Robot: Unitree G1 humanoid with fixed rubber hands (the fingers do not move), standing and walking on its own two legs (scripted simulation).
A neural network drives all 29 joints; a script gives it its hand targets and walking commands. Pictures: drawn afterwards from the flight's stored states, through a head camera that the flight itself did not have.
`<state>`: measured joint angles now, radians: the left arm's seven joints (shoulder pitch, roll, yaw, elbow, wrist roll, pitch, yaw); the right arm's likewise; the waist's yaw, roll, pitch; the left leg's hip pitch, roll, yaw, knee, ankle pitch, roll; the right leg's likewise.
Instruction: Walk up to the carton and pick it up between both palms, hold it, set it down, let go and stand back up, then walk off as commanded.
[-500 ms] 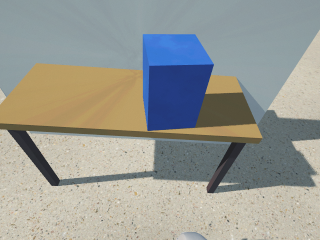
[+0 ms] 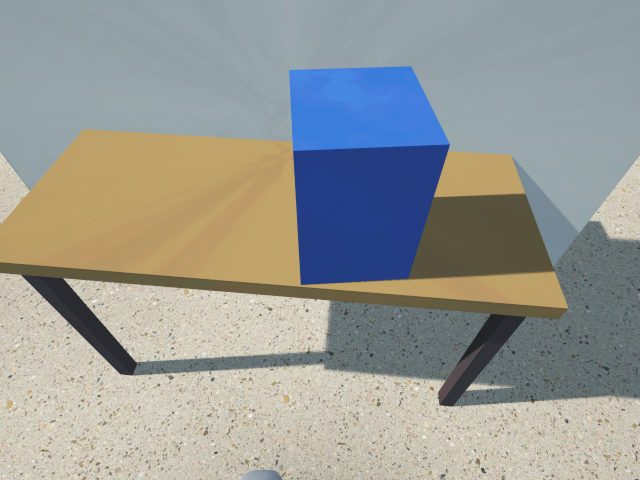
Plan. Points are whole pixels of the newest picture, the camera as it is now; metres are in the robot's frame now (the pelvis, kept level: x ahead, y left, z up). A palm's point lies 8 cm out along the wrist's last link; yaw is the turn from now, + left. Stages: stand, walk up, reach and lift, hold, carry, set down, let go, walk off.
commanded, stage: walk up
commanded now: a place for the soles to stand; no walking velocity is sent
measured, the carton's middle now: (352, 181) +0.58 -0.01 +0.03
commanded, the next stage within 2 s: none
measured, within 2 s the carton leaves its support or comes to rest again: neither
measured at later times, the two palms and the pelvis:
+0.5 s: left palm (113, 431) +0.19 +0.31 -0.10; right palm out of the picture +0.11 -0.28 -0.07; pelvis +0.08 +0.02 +0.01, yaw +0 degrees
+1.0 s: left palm (124, 416) +0.21 +0.31 -0.11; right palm (541, 457) +0.19 -0.27 -0.09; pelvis +0.13 +0.03 -0.01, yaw -1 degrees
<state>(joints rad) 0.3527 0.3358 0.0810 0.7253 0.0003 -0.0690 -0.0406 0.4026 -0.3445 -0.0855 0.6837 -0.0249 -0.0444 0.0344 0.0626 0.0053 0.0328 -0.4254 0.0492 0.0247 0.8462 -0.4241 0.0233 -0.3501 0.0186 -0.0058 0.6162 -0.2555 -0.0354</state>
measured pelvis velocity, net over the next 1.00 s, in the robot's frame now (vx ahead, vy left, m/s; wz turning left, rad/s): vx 0.13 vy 0.03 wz -0.01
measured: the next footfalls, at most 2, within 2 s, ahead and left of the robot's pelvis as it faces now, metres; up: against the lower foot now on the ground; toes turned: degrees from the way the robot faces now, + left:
left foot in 0.08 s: +0.11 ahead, +0.13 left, +0.00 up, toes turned +3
right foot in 0.56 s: +0.20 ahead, -0.11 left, +0.00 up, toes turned -1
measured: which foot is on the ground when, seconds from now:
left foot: up 0.00-0.06, down 0.08-0.58, up 0.60-0.86, down 0.88-1.00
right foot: down 0.00-0.10, up 0.12-0.54, down 0.56-1.00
